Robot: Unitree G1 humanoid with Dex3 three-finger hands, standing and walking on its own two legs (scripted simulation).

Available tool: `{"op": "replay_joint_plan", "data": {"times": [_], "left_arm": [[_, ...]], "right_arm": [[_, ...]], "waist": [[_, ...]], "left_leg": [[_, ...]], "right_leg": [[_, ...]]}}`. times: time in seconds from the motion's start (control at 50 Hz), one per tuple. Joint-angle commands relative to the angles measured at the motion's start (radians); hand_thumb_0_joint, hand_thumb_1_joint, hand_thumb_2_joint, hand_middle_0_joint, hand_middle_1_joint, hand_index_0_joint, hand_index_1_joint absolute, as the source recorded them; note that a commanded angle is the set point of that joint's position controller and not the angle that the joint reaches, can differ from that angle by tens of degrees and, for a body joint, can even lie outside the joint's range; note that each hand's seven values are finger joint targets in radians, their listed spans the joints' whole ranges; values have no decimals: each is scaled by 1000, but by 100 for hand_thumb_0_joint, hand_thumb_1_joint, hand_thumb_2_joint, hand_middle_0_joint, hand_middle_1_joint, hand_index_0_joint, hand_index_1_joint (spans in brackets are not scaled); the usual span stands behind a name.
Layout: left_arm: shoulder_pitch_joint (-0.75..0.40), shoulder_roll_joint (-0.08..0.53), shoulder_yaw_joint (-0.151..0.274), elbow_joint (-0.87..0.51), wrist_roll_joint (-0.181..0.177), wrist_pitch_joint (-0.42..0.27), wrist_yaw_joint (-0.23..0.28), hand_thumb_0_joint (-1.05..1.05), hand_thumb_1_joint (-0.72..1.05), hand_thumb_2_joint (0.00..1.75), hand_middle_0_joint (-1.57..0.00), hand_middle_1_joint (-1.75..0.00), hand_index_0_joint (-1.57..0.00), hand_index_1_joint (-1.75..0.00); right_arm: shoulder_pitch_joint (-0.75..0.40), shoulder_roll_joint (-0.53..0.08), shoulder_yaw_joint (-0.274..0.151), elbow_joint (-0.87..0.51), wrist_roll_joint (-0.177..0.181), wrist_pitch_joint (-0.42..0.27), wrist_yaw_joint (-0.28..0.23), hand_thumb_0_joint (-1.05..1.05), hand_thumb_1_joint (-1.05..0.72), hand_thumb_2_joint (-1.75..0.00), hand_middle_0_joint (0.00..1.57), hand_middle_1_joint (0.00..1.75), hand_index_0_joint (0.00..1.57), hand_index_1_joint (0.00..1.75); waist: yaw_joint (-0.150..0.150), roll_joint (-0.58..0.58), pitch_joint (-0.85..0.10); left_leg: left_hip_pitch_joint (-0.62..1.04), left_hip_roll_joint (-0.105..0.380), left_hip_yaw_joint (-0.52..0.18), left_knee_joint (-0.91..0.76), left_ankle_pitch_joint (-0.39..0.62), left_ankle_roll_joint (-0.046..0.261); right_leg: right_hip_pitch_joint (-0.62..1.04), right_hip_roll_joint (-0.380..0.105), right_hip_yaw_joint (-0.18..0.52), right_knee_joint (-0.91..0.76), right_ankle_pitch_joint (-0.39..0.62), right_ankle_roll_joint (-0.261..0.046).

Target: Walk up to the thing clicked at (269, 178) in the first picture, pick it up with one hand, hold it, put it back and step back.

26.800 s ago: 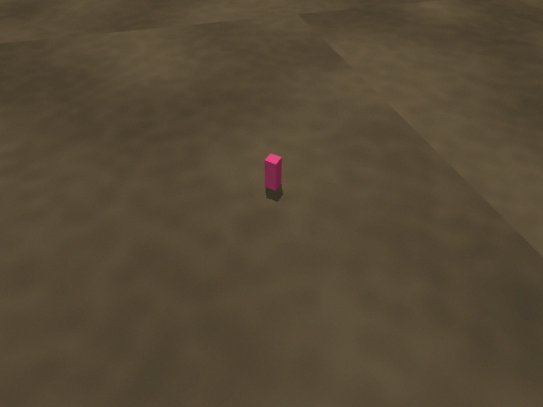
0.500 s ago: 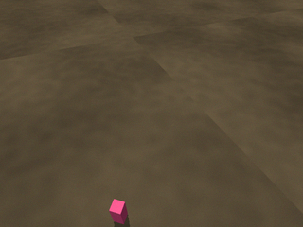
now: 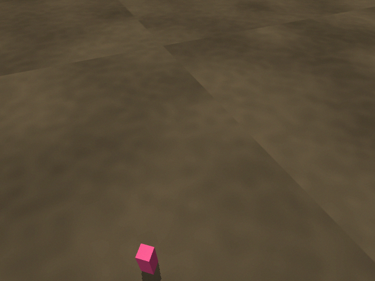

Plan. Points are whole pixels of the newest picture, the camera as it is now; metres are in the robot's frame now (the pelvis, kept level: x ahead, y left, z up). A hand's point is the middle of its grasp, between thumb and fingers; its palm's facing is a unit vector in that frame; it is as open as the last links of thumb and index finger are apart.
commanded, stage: stand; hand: left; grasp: from the side
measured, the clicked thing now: (147, 259) +0.42 +0.21 -0.69
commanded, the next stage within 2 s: step back in 1.26 s
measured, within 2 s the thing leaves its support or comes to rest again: neither
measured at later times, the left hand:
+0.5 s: hand out of the picture +0.09 +0.25 -0.15, palm faces -0.03 -0.94 -0.34, open 7.4 cm
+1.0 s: hand out of the picture +0.10 +0.24 -0.15, palm faces -0.03 -0.94 -0.34, open 7.4 cm
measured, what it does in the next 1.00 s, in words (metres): stands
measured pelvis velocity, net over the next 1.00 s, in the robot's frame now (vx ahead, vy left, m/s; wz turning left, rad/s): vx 0.03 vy -0.01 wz -0.01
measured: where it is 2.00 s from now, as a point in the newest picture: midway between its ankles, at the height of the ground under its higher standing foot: outside the picture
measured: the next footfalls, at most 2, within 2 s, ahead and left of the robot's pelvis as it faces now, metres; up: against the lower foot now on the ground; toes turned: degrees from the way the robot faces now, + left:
right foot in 1.98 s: -0.04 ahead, -0.09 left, +0.00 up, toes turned -1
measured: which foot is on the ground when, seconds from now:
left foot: down 0.00-1.00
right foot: down 0.00-1.00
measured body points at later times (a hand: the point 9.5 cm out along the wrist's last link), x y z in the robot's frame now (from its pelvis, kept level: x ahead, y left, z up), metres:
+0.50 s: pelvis +0.02 +0.00 +0.00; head +0.02 +0.00 +0.45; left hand +0.09 +0.30 -0.13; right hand +0.08 -0.29 -0.14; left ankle +0.05 +0.12 -0.74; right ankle +0.03 -0.14 -0.74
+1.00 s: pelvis +0.03 -0.01 +0.01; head +0.04 -0.01 +0.46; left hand +0.10 +0.29 -0.13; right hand +0.10 -0.30 -0.13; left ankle +0.05 +0.12 -0.74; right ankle +0.03 -0.14 -0.74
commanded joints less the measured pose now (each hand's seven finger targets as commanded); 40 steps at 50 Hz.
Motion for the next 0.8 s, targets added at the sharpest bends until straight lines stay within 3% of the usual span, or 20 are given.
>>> {"op": "replay_joint_plan", "data": {"times": [0.0, 0.08, 0.2, 0.3, 0.34, 0.46, 0.56, 0.6, 0.7, 0.78], "left_arm": [[-47, 205, 37, -54, -6, -21, 11, 0, 90, 90, -20, -30, -20, -30], [-53, 208, 38, -46, -10, -20, 9, 0, 90, 90, -20, -30, -20, -30], [-69, 204, 37, -39, -11, -22, 7, 0, 90, 90, -20, -30, -20, -30], [-72, 204, 36, -30, -13, -16, 3, 0, 90, 90, -20, -30, -20, -30], [-80, 203, 37, -32, -14, -19, 4, 0, 90, 90, -20, -30, -20, -30], [-87, 205, 40, -30, -14, -20, 5, 0, 90, 90, -20, -30, -20, -30], [-100, 204, 40, -33, -14, -20, 5, 0, 90, 90, -20, -30, -20, -30], [-95, 204, 40, -31, -13, -19, 5, 0, 90, 90, -20, -30, -20, -30], [-99, 207, 41, -34, -15, -23, 7, 0, 90, 90, -20, -30, -20, -30], [-103, 212, 43, -30, -14, -18, 5, 0, 90, 90, -20, -30, -20, -30]], "right_arm": [[-48, -183, -35, -57, -2, -25, -9, 0, -90, -90, 20, 30, 20, 30], [-43, -187, -31, -48, 0, -28, -11, 0, -90, -90, 20, 30, 20, 30], [-56, -196, -27, -39, 3, -36, -17, 0, -90, -90, 20, 30, 20, 30], [-52, -205, -27, -27, 3, -32, -17, 0, -90, -90, 20, 30, 20, 30], [-60, -203, -27, -28, 4, -36, -17, 0, -90, -90, 20, 30, 20, 30], [-74, -205, -28, -25, 5, -40, -19, 0, -90, -90, 20, 30, 20, 30], [-92, -207, -28, -23, 4, -41, -19, 0, -90, -90, 20, 30, 20, 30], [-94, -207, -28, -23, 5, -38, -19, 0, -90, -90, 20, 30, 20, 30], [-97, -209, -29, -23, 5, -37, -17, 0, -90, -90, 20, 30, 20, 30], [-99, -203, -26, -20, 6, -35, -16, 0, -90, -90, 20, 30, 20, 30]], "waist": [[-1, -5, -9], [1, 16, -22], [-2, 14, -62], [-5, 5, -17], [-2, 5, -57], [-4, -2, -75], [-3, -11, -74], [-6, -11, -63], [-8, -17, -88], [-11, -3, -37]], "left_leg": [[-14, 82, -105, -98, -113, 32], [-19, 89, -108, -114, -115, 32], [26, 98, -101, -115, 2, 29], [8, 97, -103, -143, -77, 23], [34, 102, -98, -132, 12, 21], [59, 104, -91, -129, 72, 24], [76, 111, -87, -127, 119, 20], [74, 106, -85, -131, 78, 18], [95, 111, -78, -119, 130, 21], [54, 105, -85, -149, 24, 12]], "right_leg": [[-54, -88, 117, -131, -180, -43], [-23, -83, 105, -113, -125, -42], [15, -87, 97, -102, 2, -41], [-18, -77, 89, -116, -61, -35], [16, -89, 96, -109, 4, -39], [33, -91, 90, -113, 67, -32], [30, -92, 88, -117, 84, -32], [18, -91, 87, -126, 65, -29], [38, -98, 92, -129, 116, -30], [12, -90, 87, -140, 7, -33]]}}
